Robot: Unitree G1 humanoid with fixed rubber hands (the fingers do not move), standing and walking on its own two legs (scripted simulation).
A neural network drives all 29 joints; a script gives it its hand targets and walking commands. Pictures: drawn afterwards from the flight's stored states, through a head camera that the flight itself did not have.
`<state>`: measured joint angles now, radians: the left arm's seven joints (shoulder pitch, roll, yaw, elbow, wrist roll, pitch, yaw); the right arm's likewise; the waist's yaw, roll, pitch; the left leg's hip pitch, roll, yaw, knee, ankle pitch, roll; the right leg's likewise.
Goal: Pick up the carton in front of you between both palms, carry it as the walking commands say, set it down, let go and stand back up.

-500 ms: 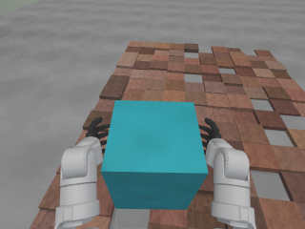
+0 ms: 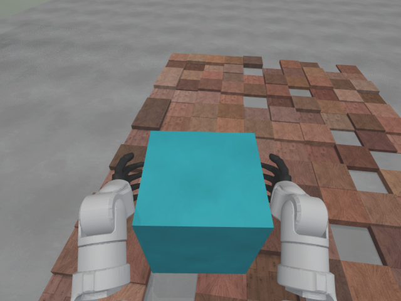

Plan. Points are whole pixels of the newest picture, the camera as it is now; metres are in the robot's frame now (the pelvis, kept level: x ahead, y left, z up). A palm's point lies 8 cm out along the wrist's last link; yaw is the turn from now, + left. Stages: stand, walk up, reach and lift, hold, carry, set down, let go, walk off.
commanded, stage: carry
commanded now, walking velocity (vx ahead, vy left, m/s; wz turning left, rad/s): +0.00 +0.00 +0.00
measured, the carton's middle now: (200, 206) +0.33 +0.00 +0.04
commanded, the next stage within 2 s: none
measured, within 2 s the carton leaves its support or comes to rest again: neither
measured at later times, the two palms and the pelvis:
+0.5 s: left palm (105, 163) +0.35 +0.18 +0.14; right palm (259, 156) +0.37 -0.12 +0.15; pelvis +0.04 +0.02 +0.00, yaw +2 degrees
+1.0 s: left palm (144, 105) +0.59 +0.15 +0.13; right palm (253, 103) +0.61 -0.15 +0.12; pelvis +0.26 -0.01 -0.01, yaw +3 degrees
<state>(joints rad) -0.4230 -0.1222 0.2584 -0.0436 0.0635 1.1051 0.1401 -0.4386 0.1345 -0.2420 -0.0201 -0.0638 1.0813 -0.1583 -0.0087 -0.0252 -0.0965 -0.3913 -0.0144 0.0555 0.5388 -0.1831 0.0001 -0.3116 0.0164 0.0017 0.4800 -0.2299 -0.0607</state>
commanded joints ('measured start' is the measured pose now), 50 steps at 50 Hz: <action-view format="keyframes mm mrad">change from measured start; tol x32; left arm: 1 -550 -728 -582 -61 -183 -23 -25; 50 -754 -760 -632 -197 -280 31 -11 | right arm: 1 -564 778 596 -73 191 3 21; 50 -675 744 550 -134 222 59 6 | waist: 1 -6 4 -288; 50 46 -31 -370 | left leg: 1 150 99 -104 -62 26 42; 15 -238 35 18 229 -169 32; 21 63 -8 77 -18 -121 39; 26 475 398 -579 -275 -309 294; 37 473 244 -227 -236 107 202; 43 121 136 21 192 271 49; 45 -372 -36 7 566 -337 20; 50 -326 92 -69 543 -172 49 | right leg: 1 59 -158 131 -108 97 -15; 8 88 -145 119 -99 112 -7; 12 159 -232 339 -291 -494 -77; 19 252 -267 274 -247 -257 -136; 27 -487 -57 -8 481 -294 24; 42 135 8 -178 -72 134 7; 45 659 -361 457 -110 138 -189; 50 434 -333 303 -144 233 -146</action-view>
